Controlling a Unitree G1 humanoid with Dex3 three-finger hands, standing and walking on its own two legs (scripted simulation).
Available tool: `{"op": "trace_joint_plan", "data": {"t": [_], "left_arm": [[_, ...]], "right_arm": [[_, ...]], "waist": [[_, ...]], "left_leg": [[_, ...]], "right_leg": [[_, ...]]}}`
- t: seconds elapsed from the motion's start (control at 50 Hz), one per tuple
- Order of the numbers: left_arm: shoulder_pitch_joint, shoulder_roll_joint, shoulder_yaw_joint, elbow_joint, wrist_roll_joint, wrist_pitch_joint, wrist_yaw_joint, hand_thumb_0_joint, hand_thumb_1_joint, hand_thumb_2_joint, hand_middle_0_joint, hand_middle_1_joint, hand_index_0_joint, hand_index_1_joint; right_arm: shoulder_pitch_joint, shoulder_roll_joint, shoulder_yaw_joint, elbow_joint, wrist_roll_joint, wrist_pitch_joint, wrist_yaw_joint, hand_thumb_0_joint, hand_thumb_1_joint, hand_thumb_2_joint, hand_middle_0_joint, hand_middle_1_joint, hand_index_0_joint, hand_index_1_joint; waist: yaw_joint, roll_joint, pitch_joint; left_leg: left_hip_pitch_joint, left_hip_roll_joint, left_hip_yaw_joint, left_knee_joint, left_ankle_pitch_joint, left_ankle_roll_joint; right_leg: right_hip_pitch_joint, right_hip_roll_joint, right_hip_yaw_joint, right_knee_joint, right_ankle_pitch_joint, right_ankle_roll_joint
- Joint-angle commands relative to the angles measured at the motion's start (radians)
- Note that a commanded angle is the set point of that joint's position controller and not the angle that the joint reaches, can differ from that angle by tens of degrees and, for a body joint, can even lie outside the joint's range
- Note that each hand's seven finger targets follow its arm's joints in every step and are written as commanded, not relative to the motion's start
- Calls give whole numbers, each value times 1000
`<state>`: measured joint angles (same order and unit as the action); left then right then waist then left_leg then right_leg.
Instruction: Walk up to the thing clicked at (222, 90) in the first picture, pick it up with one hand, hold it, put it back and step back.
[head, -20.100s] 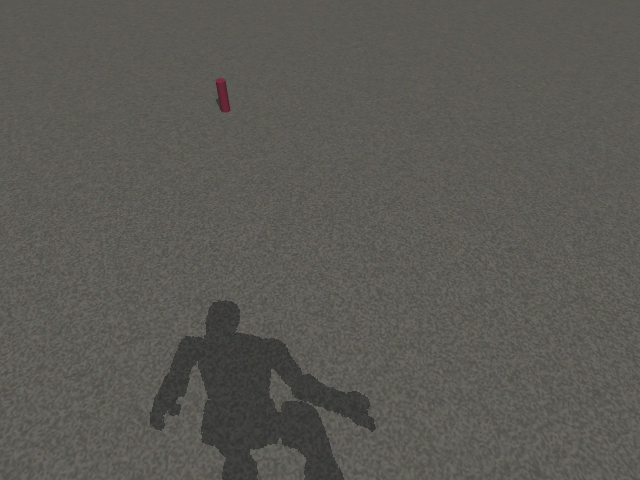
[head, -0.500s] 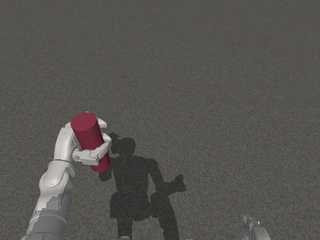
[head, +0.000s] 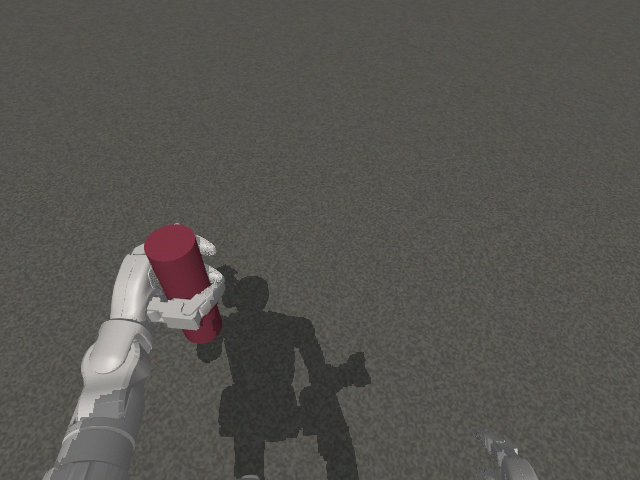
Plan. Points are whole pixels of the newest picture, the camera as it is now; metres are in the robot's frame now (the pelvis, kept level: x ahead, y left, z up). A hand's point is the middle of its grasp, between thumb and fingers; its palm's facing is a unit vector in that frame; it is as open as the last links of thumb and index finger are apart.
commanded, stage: hold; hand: left
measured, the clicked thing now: (188, 290) +0.34 +0.17 +0.04
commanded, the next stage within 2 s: crouch in 1.36 s
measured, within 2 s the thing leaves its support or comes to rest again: neither
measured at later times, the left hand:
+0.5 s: hand (193, 286) +0.33 +0.16 +0.06, palm faces -0.07 -1.00 +0.02, open 7.4 cm
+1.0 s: hand (196, 292) +0.33 +0.15 +0.06, palm faces -0.09 -1.00 +0.00, open 7.4 cm
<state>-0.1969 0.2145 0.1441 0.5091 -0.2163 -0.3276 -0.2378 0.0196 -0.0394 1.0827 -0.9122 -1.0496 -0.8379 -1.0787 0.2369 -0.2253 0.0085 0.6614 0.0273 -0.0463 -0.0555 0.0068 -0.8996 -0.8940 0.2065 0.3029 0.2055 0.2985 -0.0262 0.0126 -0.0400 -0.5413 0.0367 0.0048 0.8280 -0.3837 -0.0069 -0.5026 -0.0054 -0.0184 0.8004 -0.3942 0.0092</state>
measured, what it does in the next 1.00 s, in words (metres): stands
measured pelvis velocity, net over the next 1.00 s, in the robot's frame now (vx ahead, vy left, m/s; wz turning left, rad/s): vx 0.00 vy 0.00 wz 0.00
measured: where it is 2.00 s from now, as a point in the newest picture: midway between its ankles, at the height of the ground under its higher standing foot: outside the picture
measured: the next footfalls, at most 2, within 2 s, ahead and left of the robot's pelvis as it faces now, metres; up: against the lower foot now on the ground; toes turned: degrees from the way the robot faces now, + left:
none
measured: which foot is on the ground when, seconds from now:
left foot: down 0.00-1.00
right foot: down 0.00-1.00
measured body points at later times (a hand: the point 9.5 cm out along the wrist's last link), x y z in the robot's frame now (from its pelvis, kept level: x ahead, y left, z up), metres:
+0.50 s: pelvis +0.00 +0.00 +0.00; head +0.04 +0.00 +0.45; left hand +0.33 +0.21 +0.06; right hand +0.13 -0.25 -0.11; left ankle +0.02 +0.12 -0.70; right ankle +0.01 -0.13 -0.70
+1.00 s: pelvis +0.00 +0.00 +0.00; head +0.04 +0.00 +0.45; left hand +0.33 +0.21 +0.06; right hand +0.13 -0.25 -0.11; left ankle +0.02 +0.12 -0.70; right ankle +0.01 -0.13 -0.70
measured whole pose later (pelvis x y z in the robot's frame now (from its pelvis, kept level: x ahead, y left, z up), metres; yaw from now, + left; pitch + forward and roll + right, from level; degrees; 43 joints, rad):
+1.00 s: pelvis +0.00 +0.00 +0.00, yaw +0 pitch +6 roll -1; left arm -0.16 0.22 0.13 0.47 -0.21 -0.34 -0.26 0.02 -0.04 1.08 -0.91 -1.05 -0.84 -1.08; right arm 0.24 -0.24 0.00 0.66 0.02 -0.05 -0.05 0.01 -0.90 -0.89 0.21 0.30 0.21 0.30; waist -0.02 0.02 -0.05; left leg -0.56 0.04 0.00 0.84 -0.39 -0.01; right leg -0.52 0.00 -0.02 0.81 -0.40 0.00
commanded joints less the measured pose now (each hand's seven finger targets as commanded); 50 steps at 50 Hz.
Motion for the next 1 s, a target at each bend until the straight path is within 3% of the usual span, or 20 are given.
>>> {"op": "trace_joint_plan", "data": {"t": [0.0, 0.08, 0.12, 0.18, 0.2, 0.22, 0.3, 0.46, 0.5, 0.54, 0.58, 0.66, 0.68, 0.72, 0.8, 0.86, 0.88, 0.9, 0.94, 0.98], "left_arm": [[-281, 137, 42, -242, -17, -80, -8, 0, 463, 1186, -1301, -1370, -1313, -1361], [-291, 139, 38, -272, -19, -80, -12, 0, 469, 1161, -1290, -1350, -1303, -1338], [-284, 142, 52, -235, -18, -76, -5, 0, 466, 1163, -1278, -1345, -1292, -1332], [-268, 96, 22, -192, -21, -75, -8, 0, 481, 1182, -1294, -1358, -1305, -1348], [-276, 121, 48, -203, -25, -79, -5, 0, 472, 1185, -1297, -1358, -1307, -1350], [-286, 145, 65, -221, -23, -85, -7, 0, 475, 1191, -1297, -1365, -1309, -1356], [-264, 132, 25, -278, -11, -90, -15, 0, 466, 1166, -1280, -1346, -1292, -1335], [-277, 133, 55, -238, -27, -82, -3, 0, 431, 1172, -1271, -1346, -1282, -1338], [-250, 111, 33, -219, -24, -79, -10, 0, 428, 1164, -1271, -1338, -1280, -1331], [-240, 116, 33, -201, -18, -79, -16, 0, 448, 1172, -1284, -1353, -1297, -1343], [-318, 163, 55, -314, -15, -97, -16, 0, 433, 1162, -1286, -1353, -1299, -1342], [-270, 136, 50, -291, -21, -95, -5, 0, 450, 1152, -1273, -1333, -1284, -1323], [-267, 153, 77, -286, -26, -94, 1, 0, 444, 1157, -1269, -1332, -1278, -1325], [-251, 121, 46, -223, -21, -83, 2, 0, 428, 1147, -1254, -1326, -1265, -1317], [-234, 121, 47, -164, -14, -86, -10, 0, 431, 1166, -1287, -1345, -1294, -1340], [-295, 156, 49, -334, -23, -104, -25, 0, 451, 1166, -1295, -1362, -1309, -1350], [-247, 128, 27, -245, -17, -91, -25, 0, 423, 1141, -1280, -1346, -1295, -1333], [-283, 148, 35, -334, -21, -98, -24, 0, 432, 1136, -1266, -1333, -1281, -1318], [-293, 157, 46, -318, -20, -94, -18, 0, 401, 1108, -1256, -1309, -1269, -1296], [-262, 113, 28, -237, -24, -84, -9, 0, 395, 1101, -1246, -1297, -1258, -1286]], "right_arm": [[-34, -138, -55, -126, -3, -40, -4, 0, -898, -898, 200, 300, 200, 300], [-17, -143, -58, -123, -6, -42, -5, 0, -900, -898, 200, 300, 200, 300], [-18, -143, -58, -118, -5, -43, -2, 0, -898, -897, 200, 300, 200, 300], [-26, -142, -58, -120, -3, -42, 2, 0, -898, -898, 200, 300, 200, 300], [-32, -144, -57, -122, -2, -42, 0, 0, -898, -898, 200, 300, 200, 300], [-26, -146, -61, -118, -3, -42, 0, 0, -898, -898, 200, 300, 200, 300], [-16, -150, -64, -128, -6, -43, 6, 0, -899, -898, 200, 300, 200, 300], [-25, -145, -60, -118, -4, -45, 4, 0, -898, -898, 200, 300, 200, 300], [-35, -144, -60, -125, -3, -43, 4, 0, -895, -898, 200, 300, 200, 300], [-29, -143, -61, -124, -6, -41, 3, 0, -896, -897, 200, 300, 200, 300], [-32, -144, -61, -128, -5, -42, 6, 0, -899, -897, 200, 300, 200, 300], [-30, -140, -57, -130, -7, -43, 1, 0, -896, -897, 200, 300, 200, 300], [-23, -140, -56, -121, -5, -44, -1, 0, -898, -898, 200, 300, 200, 300], [-19, -144, -57, -114, -5, -41, 2, 0, -903, -899, 200, 300, 200, 300], [-41, -143, -60, -122, -3, -38, 1, 0, -897, -898, 200, 300, 200, 300], [-38, -142, -61, -135, -5, -45, 2, 0, -896, -897, 200, 300, 200, 300], [-33, -143, -59, -130, -4, -45, 0, 0, -906, -898, 200, 300, 200, 300], [-21, -149, -63, -131, -5, -46, 2, 0, -905, -898, 200, 300, 200, 300], [-14, -145, -61, -118, -6, -46, 2, 0, -906, -899, 200, 300, 200, 300], [-26, -148, -61, -116, -2, -45, 1, 0, -903, -898, 200, 300, 200, 300]], "waist": [[8, 11, -273], [-2, 11, -314], [-4, 4, -273], [-14, -29, -217], [-7, -36, -206], [2, -19, -254], [9, 46, -328], [-4, -15, -247], [0, -25, -222], [-2, -36, -243], [14, 25, -309], [6, -4, -323], [10, -3, -321], [-8, -16, -252], [-6, -38, -191], [19, 41, -356], [-6, 10, -322], [8, 30, -359], [1, 40, -361], [-15, -16, -253]], "left_leg": [[145, -26, 2, -109, 184, 14], [178, -22, -3, -98, 256, 15], [155, -19, -7, -103, 234, 15], [119, -18, -8, -109, 175, 18], [108, -20, -6, -110, 157, 19], [124, -20, -7, -106, 175, 19], [200, -15, -18, -112, 251, 7], [131, -17, -11, -99, 202, 16], [112, -23, -1, -98, 183, 18], [110, -25, 2, -90, 192, 21], [152, -27, 4, -93, 205, 16], [162, -27, 0, -90, 224, 16], [159, -26, 1, -86, 237, 17], [134, -19, -8, -97, 223, 18], [79, -24, 1, -101, 117, 21], [161, -30, 5, -88, 198, 16], [164, -29, 3, -80, 230, 18], [185, -24, -3, -84, 259, 16], [202, -18, -11, -81, 295, 15], [150, -14, -13, -94, 235, 16]], "right_leg": [[91, 15, -2, -120, 234, -21], [102, 20, -6, -112, 298, -19], [76, 22, -10, -108, 274, -21], [44, 21, -11, -116, 223, -20], [52, 18, -9, -121, 207, -19], [67, 17, -8, -114, 223, -19], [81, 25, -19, -92, 265, -29], [58, 20, -9, -109, 245, -19], [49, 16, -5, -118, 234, -18], [66, 13, -1, -117, 254, -15], [82, 11, 4, -109, 259, -20], [105, 15, -1, -112, 279, -17], [104, 15, 0, -109, 293, -16], [65, 20, -9, -105, 269, -18], [32, 13, 0, -123, 172, -19], [100, 10, 7, -112, 252, -20], [89, 13, 4, -107, 285, -16], [107, 16, -2, -97, 305, -19], [95, 21, -8, -90, 321, -20], [55, 24, -14, -99, 270, -20]]}}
